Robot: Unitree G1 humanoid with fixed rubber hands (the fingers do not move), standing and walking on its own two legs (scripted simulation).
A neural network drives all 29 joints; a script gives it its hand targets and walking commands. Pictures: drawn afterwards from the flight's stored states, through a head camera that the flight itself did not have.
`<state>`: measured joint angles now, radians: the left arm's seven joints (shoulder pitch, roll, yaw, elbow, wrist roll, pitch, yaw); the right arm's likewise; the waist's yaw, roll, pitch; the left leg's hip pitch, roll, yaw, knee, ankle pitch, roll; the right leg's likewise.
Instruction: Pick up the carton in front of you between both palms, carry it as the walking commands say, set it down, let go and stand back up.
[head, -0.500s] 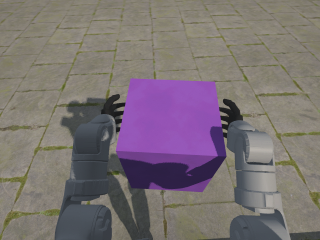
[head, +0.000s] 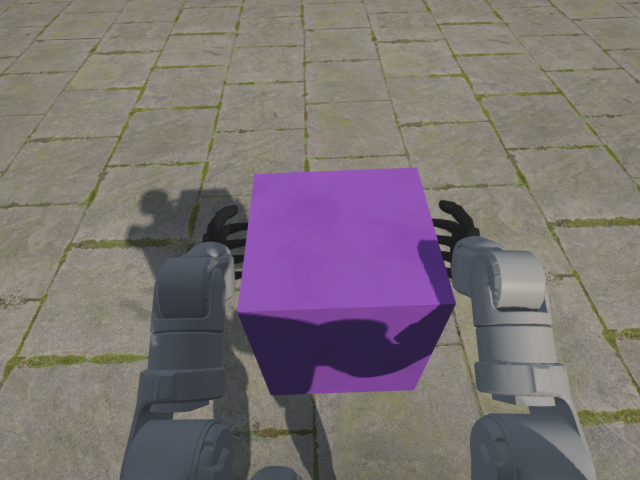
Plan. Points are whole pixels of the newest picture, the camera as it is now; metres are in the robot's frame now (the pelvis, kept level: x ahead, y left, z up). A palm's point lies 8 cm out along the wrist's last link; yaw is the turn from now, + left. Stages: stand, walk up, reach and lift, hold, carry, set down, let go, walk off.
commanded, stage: carry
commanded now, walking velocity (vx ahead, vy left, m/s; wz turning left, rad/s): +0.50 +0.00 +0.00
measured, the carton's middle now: (339, 288) +0.35 +0.01 +0.02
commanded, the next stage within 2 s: none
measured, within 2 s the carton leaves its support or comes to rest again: neither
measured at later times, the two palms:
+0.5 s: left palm (243, 98) +0.67 +0.18 +0.12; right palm (420, 107) +0.64 -0.12 +0.12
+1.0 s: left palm (272, 59) +0.86 +0.15 +0.09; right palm (417, 57) +0.88 -0.15 +0.09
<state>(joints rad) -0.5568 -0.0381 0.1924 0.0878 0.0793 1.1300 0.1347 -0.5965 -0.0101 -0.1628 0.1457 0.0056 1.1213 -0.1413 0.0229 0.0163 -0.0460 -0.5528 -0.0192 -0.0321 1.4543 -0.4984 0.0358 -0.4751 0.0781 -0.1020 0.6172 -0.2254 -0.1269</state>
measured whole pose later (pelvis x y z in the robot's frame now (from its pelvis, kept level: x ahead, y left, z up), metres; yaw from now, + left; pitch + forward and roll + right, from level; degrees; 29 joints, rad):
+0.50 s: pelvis +0.32 +0.05 +0.03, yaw -2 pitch +6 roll -3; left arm -0.52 -0.06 0.19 -0.02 0.05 1.13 0.13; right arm -0.47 0.07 -0.21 -0.08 -0.06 1.13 -0.14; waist -0.03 0.03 -0.01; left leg -0.33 0.01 0.12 0.36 -0.14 0.08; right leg -0.52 -0.01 -0.05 0.97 -0.38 0.00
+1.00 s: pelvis +0.62 -0.01 +0.03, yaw +2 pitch +4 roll +0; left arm -0.10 -0.13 0.09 -0.22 0.12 1.17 0.10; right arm -0.10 0.13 -0.09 -0.24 -0.13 1.18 -0.08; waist 0.03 0.01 -0.13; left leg -0.53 0.09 0.08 0.91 -0.30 0.00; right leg -0.22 -0.02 -0.20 0.34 -0.19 -0.06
